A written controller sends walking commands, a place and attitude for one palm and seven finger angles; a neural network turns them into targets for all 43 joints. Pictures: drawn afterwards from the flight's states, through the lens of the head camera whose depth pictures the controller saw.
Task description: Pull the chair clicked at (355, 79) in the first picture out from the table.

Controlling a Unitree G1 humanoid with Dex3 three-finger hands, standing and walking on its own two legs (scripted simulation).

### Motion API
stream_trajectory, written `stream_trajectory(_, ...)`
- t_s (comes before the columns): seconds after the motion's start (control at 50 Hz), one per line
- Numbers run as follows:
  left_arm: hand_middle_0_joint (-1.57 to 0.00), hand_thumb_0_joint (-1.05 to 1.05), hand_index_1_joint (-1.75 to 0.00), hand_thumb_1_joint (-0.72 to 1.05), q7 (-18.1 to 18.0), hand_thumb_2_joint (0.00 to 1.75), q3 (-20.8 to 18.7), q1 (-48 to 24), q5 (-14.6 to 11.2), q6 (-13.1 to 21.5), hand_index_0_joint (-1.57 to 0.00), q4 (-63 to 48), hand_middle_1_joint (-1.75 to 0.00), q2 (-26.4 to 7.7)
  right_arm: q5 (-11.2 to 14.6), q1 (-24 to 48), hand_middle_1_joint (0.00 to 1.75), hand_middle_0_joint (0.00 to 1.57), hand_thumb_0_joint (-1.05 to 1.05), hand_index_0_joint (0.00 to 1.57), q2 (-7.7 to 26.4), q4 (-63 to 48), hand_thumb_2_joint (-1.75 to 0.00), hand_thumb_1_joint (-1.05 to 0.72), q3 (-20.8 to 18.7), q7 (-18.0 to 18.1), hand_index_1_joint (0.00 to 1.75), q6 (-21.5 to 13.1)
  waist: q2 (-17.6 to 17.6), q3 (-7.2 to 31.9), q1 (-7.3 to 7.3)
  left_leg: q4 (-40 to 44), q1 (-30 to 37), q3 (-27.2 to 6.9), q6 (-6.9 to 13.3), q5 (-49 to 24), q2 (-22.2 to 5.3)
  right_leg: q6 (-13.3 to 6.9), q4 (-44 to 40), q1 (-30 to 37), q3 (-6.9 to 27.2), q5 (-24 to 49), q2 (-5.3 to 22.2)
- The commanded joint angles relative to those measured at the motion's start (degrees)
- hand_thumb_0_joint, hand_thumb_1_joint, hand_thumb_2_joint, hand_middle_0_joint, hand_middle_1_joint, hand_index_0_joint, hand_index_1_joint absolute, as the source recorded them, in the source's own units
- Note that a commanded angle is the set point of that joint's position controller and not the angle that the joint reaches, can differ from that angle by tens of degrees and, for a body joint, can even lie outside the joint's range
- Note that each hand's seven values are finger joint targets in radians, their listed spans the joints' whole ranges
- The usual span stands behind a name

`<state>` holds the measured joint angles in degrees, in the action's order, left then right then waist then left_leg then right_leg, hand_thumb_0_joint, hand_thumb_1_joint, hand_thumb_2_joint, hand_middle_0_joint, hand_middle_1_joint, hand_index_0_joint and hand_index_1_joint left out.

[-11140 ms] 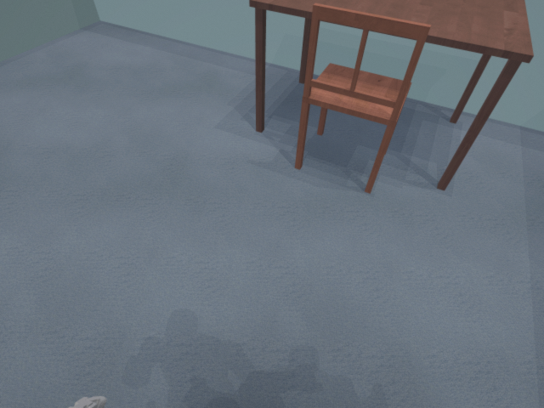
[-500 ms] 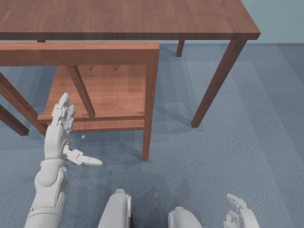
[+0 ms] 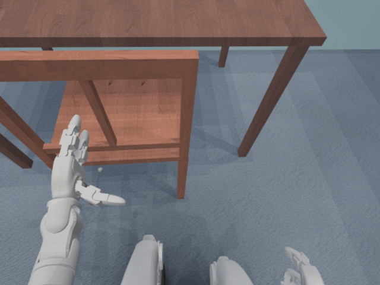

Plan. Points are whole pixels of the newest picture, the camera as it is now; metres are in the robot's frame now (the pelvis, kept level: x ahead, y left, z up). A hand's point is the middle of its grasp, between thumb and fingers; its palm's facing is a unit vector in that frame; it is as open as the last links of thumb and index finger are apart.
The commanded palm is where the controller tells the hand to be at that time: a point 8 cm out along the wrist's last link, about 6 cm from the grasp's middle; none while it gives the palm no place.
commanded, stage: aim the fingers beside a spindle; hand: left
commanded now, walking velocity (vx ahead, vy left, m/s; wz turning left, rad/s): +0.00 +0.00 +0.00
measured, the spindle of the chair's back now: (101, 116) +0.48 +0.23 +0.01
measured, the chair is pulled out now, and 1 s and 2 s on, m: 0.00 0.00 0.00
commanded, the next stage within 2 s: push the fingers through the gap in 0.18 s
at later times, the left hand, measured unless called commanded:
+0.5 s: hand (104, 162) +0.35 +0.19 +0.02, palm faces +0.10 -0.99 -0.03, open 16.9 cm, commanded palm +0.34 +0.24 +0.03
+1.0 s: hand (106, 141) +0.40 +0.20 +0.02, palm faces +0.12 -0.99 -0.03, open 16.9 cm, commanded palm +0.38 +0.24 +0.03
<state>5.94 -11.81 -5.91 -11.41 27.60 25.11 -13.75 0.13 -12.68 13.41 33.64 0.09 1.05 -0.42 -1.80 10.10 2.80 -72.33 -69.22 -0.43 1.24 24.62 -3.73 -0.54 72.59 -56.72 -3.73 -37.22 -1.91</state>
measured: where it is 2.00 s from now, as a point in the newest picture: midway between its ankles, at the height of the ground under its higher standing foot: outside the picture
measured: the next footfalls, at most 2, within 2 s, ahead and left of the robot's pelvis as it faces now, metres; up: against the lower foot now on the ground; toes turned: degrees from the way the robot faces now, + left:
none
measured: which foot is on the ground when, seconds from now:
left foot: down 0.00-1.00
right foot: down 0.00-1.00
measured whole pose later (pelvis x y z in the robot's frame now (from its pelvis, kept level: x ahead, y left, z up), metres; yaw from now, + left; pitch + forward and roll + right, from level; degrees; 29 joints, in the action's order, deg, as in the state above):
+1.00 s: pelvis +0.00 +0.00 +0.00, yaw +0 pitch +23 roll -4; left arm 5.7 -15.5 -23.1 -8.9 27.8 41.3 -17.3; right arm -0.4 -14.6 14.1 35.8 0.2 0.8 2.0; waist -1.9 9.8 4.7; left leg -73.1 -71.7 -0.9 1.1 24.4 -4.0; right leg -0.7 73.3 -59.1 -4.0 -37.0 -2.3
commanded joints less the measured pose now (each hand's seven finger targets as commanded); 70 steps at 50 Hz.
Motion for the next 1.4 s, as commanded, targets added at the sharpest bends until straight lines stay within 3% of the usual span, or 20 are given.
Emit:
stream_trajectory(0.0, -0.06, 0.0, -0.08, -0.5, 0.34, 0.3, -1.27, -11.76, -0.5, 4.4, -0.06, -12.85, -0.08, -6.96, -0.18, -0.38, 0.3, 0.2, 0.0, 0.2, 9.07, -6.35, -0.9, -0.9, -3.72, 0.56, 0.3, -2.51, -2.97, 20.56, 0.55, 7.72, 29.29, -2.96, 0.08, -10.03, 1.14, -0.74, -11.39, -2.97, 0.86, 15.94, -0.52)
stream_trajectory(0.12, -0.06, 0.0, -0.08, -0.5, -0.16, 0.3, -2.13, -9.74, -0.27, 3.66, -0.06, -12.89, -0.08, -7.55, -0.19, 0.01, 0.3, 0.2, 0.0, 0.2, 9.0, -6.95, -0.9, -0.9, -3.66, 0.45, 0.3, -2.17, -2.93, 19.94, -0.07, 8.18, 29.09, -3.03, 0.0, -9.93, 1.23, -0.8, -11.39, -2.76, 0.67, 15.73, -0.6)
stream_trajectory(0.2, -0.06, 0.0, -0.08, -0.5, -0.72, 0.3, -3.25, -13.08, -0.08, 3.93, -0.06, -11.8, -0.08, -8.72, -0.25, 0.1, 0.3, 0.2, 0.0, 0.2, 8.97, -6.75, -0.9, -0.9, -3.44, 0.65, 0.3, -1.98, -1.92, 19.09, 0.41, 7.76, 27.19, -2.95, 0.17, -7.53, 1.32, -0.69, -11.45, -3.18, 0.97, 14.09, -0.73)
stream_trajectory(0.26, -0.06, 0.0, -0.08, -0.5, -0.38, 0.3, -1.75, -12.34, 0.12, 4.44, -0.06, -13.55, -0.08, -7.73, -0.29, 0.38, 0.3, 0.2, 0.0, 0.2, 8.91, -7.27, -0.9, -0.9, -3.33, 0.51, 0.3, -2.15, -5.02, 21.11, -0.17, 8.33, 29.85, -3.33, -0.15, -8.32, 1.26, -0.98, -11.04, -3.62, 0.72, 13.92, -0.67)
stream_trajectory(0.3, -0.06, 0.0, -0.08, -0.5, -0.42, 0.3, -0.3, -15.86, 0.29, 4.24, -0.06, -12.83, -0.08, -6.87, -0.31, 0.12, 0.3, 0.2, 0.0, 0.2, 9.02, -6.64, -0.9, -0.9, -3.26, 0.53, 0.3, -2.2, -4.68, 19.68, 1.02, 8.3, 29.65, -3.77, -0.15, -6.9, 1.14, -0.89, -11.16, -5.14, 0.51, 13.08, -0.69)
stream_trajectory(0.34, -0.06, 0.0, -0.08, -0.5, -0.55, 0.3, -1.41, -17.39, 0.43, 3.76, -0.06, -10.09, -0.08, -8.09, -0.36, -0.41, 0.3, 0.2, 0.0, 0.2, 9.47, -6.22, -0.9, -0.9, -3.21, 0.79, 0.3, -2.13, -2.49, 18.78, 1.52, 8.15, 28.19, -4.23, 0.01, -5.46, 1.16, -0.88, -11.14, -5.81, 0.47, 12.16, -0.86)
stream_trajectory(0.4, -0.06, 0.0, -0.08, -0.5, -0.64, 0.3, -0.76, -20.33, 0.77, 3.3, -0.06, -8.31, -0.08, -7.45, -0.34, -0.54, 0.3, 0.2, 0.0, 0.2, 9.41, -5.88, -0.9, -0.9, -3.16, 0.78, 0.3, -2.13, -3.71, 19.45, 1.48, 7.96, 28.43, -3.92, -0.12, -4.81, 1.32, -0.87, -11.25, -6.22, 0.63, 11.66, -0.58)
stream_trajectory(0.48, -0.06, 0.0, -0.08, -0.5, -1.12, 0.3, -2.31, -22.8, 1.15, 3.19, -0.06, -7.5, -0.08, -9.32, -0.45, -1.19, 0.3, 0.2, 0.0, 0.2, 9.57, -5.75, -0.9, -0.9, -3.17, 0.8, 0.3, -1.73, -4.53, 21.67, 0.9, 7.96, 29.72, -3.96, -0.28, -6.82, 1.26, -1.01, -10.94, -5.69, 0.67, 12.78, -0.59)
stream_trajectory(0.64, -0.06, 0.0, -0.08, -0.5, -1.65, 0.3, -5.44, -24.49, 1.24, 2.81, -0.06, -1.58, -0.08, -11.95, -0.45, -2.62, 0.3, 0.2, 0.0, 0.2, 9.68, -5.16, -0.9, -0.9, -3.23, 0.51, 0.3, -0.51, -0.75, 20.95, 1.25, 7.32, 26.35, -3.16, 0.19, -7.81, 1.36, -0.73, -11.61, -3.08, 1.27, 14.36, -0.85)
stream_trajectory(0.74, -0.06, 0.0, -0.08, -0.5, -0.78, 0.3, -4.51, -28.18, 1.22, 4.29, -0.06, -2.55, -0.08, -11.52, -0.5, -3.45, 0.3, 0.2, 0.0, 0.2, 9.6, -4.7, -0.9, -0.9, -3.44, 0.33, 0.3, -0.32, -4.77, 22.84, 1.42, 7.23, 29.63, -3.08, -0.06, -10.41, 1.17, -0.99, -11.39, -3.86, 1.35, 15.94, -0.86)
stream_trajectory(0.88, -0.06, 0.0, -0.08, -0.5, -0.41, 0.3, -5.33, -32.84, 1.66, 4.08, -0.06, 4.26, -0.08, -12.73, -0.62, -4.66, 0.3, 0.2, 0.0, 0.2, 10.17, -3.12, -0.9, -0.9, -3.48, 0.36, 0.3, 0.48, -2.0, 20.18, 2.87, 6.8, 26.85, -3.16, 0.18, -7.86, 1.3, -0.63, -11.9, -5.26, 1.43, 14.36, -0.77)
stream_trajectory(0.92, -0.06, 0.0, -0.08, -0.5, -0.35, 0.3, -6.54, -34.44, 1.95, 4.6, -0.06, 4.13, -0.08, -14.43, -0.7, -4.95, 0.3, 0.2, 0.0, 0.2, 10.19, -3.07, -0.9, -0.9, -3.51, 0.38, 0.3, 0.61, -4.28, 22.01, 2.07, 6.66, 27.96, -3.2, -0.06, -8.71, 1.3, -0.91, -11.34, -5.08, 1.43, 14.63, -0.82)
stream_trajectory(1.0, -0.06, 0.0, -0.08, -0.5, -0.4, 0.3, -5.95, -38.12, 2.37, 5.06, -0.06, 5.4, -0.08, -14.01, -0.98, -5.6, 0.3, 0.2, 0.0, 0.2, 10.2, -2.59, -0.9, -0.9, -3.53, 0.29, 0.3, 1.07, -4.81, 23.34, 2.83, 6.29, 29.96, -3.61, -0.08, -10.43, 1.13, -0.89, -11.14, -6.18, 1.23, 15.53, -0.86)
stream_trajectory(1.04, -0.06, 0.0, -0.08, -0.5, -0.38, 0.3, -7.65, -38.12, 2.35, 5.09, -0.06, 6.16, -0.08, -15.89, -1.12, -6.04, 0.3, 0.2, 0.0, 0.2, 10.47, -2.37, -0.9, -0.9, -3.55, 0.2, 0.3, 1.26, -5.38, 24.89, 2.51, 5.89, 30.24, -3.71, 0.01, -12.13, 1.05, -1.0, -10.62, -5.56, 1.29, 16.89, -0.92)
stream_trajectory(1.16, -0.06, 0.0, -0.08, -0.5, 0.28, 0.3, -8.16, -38.92, 2.56, 4.26, -0.06, 9.2, -0.08, -16.24, -1.03, -6.77, 0.3, 0.2, 0.0, 0.2, 10.39, -2.43, -0.9, -0.9, -3.53, -0.09, 0.3, 2.44, -4.61, 24.49, 2.53, 5.75, 29.61, -3.32, 0.05, -13.21, 1.04, -0.83, -10.79, -4.94, 1.31, 18.24, -1.0)
stream_trajectory(1.22, -0.06, 0.0, -0.08, -0.5, 0.4, 0.3, -7.65, -40.86, 2.43, 4.48, -0.06, 9.11, -0.08, -15.81, -1.06, -6.91, 0.3, 0.2, 0.0, 0.2, 10.29, -2.37, -0.9, -0.9, -3.52, -0.2, 0.3, 2.76, -4.34, 24.34, 3.23, 5.74, 29.3, -3.3, 0.14, -12.94, 1.13, -0.69, -11.04, -4.8, 1.38, 18.35, -1.06)
stream_trajectory(1.26, -0.06, 0.0, -0.08, -0.5, 0.28, 0.3, -8.74, -41.67, 2.81, 4.83, -0.06, 9.74, -0.08, -17.32, -1.16, -7.32, 0.3, 0.2, 0.0, 0.2, 10.51, -1.99, -0.9, -0.9, -3.52, -0.19, 0.3, 2.92, -4.75, 24.78, 3.16, 5.54, 30.04, -3.52, 0.07, -13.64, 0.96, -0.82, -10.68, -5.56, 1.36, 18.43, -1.15)
stream_trajectory(1.3, -0.06, 0.0, -0.08, -0.5, 0.39, 0.3, -7.15, -44.0, 3.14, 5.01, -0.06, 10.65, -0.08, -15.71, -1.26, -7.46, 0.3, 0.2, 0.0, 0.2, 10.33, -1.67, -0.9, -0.9, -3.54, -0.33, 0.3, 3.06, -5.53, 23.65, 3.95, 5.55, 30.36, -3.75, -0.06, -12.68, 0.91, -0.83, -10.74, -7.22, 1.04, 17.23, -1.13)
stream_trajectory(1.34, -0.06, 0.0, -0.08, -0.5, 0.24, 0.3, -8.57, -44.93, 3.36, 5.37, -0.06, 11.68, -0.08, -17.5, -1.41, -7.97, 0.3, 0.2, 0.0, 0.2, 10.65, -1.41, -0.9, -0.9, -3.63, -0.3, 0.3, 3.15, -5.33, 23.94, 3.74, 5.55, 30.61, -4.19, 0.01, -12.84, 0.86, -1.04, -10.48, -7.3, 0.97, 16.92, -1.26)
stream_trajectory(1.38, -0.06, 0.0, -0.08, -0.5, 0.28, 0.3, -6.61, -47.38, 3.63, 5.62, -0.06, 11.95, -0.08, -15.36, -1.46, -7.84, 0.3, 0.2, 0.0, 0.2, 10.4, -1.44, -0.9, -0.9, -3.56, -0.39, 0.3, 3.37, -6.28, 24.51, 4.41, 5.55, 31.21, -4.22, -0.05, -12.28, 0.96, -0.93, -10.54, -8.37, 0.93, 16.32, -1.17)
